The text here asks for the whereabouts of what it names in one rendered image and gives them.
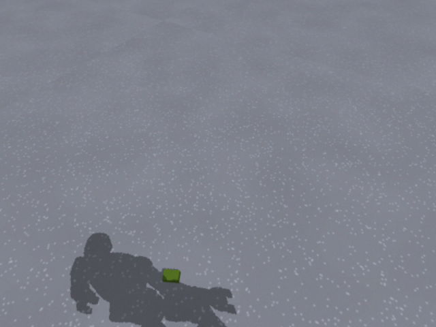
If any small box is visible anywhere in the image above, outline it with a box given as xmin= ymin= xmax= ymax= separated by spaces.
xmin=162 ymin=269 xmax=181 ymax=283

